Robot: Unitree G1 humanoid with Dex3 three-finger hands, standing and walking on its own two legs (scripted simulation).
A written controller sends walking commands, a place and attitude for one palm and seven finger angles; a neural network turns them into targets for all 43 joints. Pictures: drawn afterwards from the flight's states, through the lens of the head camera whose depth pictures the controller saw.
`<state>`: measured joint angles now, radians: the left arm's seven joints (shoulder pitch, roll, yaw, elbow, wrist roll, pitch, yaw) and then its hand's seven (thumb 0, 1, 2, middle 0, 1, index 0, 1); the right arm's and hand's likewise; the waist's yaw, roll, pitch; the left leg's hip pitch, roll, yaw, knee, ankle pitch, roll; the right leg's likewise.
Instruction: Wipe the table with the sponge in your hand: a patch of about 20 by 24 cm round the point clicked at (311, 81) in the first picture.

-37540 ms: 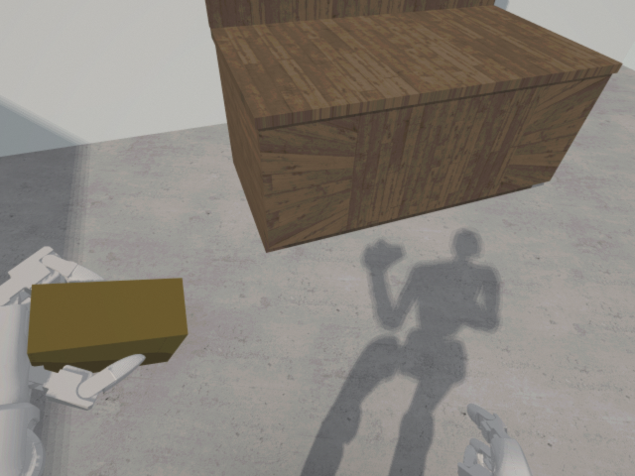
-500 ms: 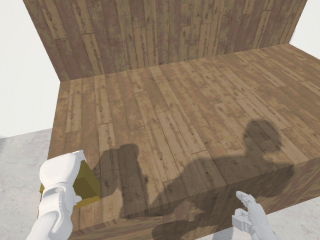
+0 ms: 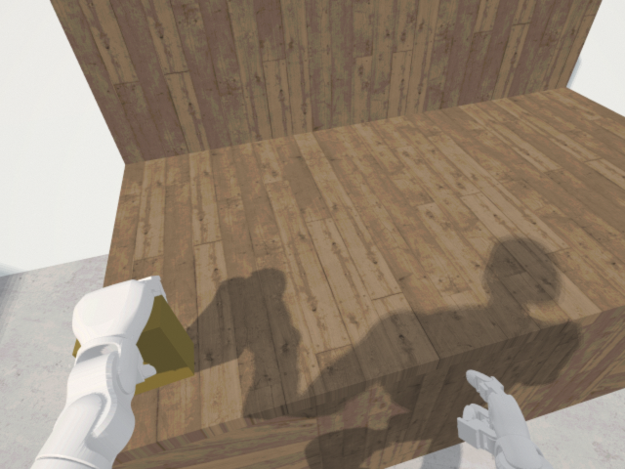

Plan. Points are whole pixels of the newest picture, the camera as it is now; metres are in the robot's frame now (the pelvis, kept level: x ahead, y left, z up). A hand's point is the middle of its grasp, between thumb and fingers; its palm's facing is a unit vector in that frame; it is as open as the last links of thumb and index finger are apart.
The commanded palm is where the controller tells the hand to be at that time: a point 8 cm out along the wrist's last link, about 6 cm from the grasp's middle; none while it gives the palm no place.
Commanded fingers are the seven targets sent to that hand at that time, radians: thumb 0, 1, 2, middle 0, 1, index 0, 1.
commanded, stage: lift the sponge slowly off the table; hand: left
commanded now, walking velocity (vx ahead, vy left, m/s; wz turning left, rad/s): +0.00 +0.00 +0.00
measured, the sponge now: (146, 356) +0.24 +0.29 +0.00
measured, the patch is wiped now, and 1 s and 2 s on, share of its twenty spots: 1.00 1.00 1.00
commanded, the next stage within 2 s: bring the sponge back beside the body in 0.74 s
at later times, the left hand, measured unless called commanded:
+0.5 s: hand (127, 322) +0.24 +0.28 +0.08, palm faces +0.05 -0.13 -0.99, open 9.8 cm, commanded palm +0.22 +0.28 +0.15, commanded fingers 0.00 0.10 1.30 -1.20 -1.60 -1.20 -1.60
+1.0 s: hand (133, 311) +0.25 +0.27 +0.10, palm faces +0.07 -0.12 -0.99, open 9.8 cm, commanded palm +0.21 +0.27 +0.16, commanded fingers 0.00 0.10 1.30 -1.20 -1.60 -1.20 -1.60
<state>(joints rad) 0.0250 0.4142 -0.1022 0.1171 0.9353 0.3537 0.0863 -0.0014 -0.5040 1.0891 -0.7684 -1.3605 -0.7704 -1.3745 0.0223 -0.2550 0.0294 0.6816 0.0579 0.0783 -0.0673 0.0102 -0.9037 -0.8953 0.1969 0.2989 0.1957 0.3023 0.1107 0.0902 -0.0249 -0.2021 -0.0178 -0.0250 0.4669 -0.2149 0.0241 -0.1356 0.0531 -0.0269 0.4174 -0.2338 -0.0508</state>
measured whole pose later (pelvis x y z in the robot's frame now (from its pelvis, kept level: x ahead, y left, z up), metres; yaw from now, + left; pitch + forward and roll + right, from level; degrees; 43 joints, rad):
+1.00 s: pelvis -0.01 +0.00 +0.00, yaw -1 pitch -5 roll +0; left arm 0.02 0.44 -0.11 -0.07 0.92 0.42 0.00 0.00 -0.50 1.09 -0.77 -1.36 -0.77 -1.37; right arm -0.01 -0.25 0.06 0.68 0.06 0.09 -0.05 0.01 -0.90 -0.90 0.20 0.30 0.19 0.30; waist 0.12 0.10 -0.01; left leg -0.15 -0.02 -0.01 0.41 -0.18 0.03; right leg -0.10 0.05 -0.01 0.38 -0.21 -0.05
